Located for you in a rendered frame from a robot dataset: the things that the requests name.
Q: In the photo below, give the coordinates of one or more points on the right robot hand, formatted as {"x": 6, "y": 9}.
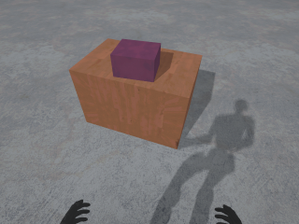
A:
{"x": 231, "y": 217}

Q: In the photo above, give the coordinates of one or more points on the pedestal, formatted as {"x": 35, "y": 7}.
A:
{"x": 154, "y": 111}

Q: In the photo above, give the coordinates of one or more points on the carton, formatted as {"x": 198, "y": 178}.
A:
{"x": 135, "y": 59}

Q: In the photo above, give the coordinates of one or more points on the left robot hand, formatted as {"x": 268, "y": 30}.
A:
{"x": 73, "y": 212}

